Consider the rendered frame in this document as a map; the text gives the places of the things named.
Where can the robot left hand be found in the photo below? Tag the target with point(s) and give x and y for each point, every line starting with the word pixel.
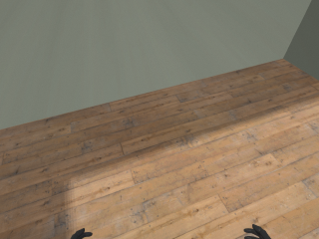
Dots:
pixel 80 234

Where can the robot right hand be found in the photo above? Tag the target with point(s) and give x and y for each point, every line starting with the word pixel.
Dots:
pixel 258 231

